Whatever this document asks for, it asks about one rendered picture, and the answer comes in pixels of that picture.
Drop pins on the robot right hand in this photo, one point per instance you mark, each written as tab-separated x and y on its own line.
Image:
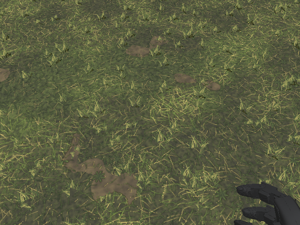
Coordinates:
285	211

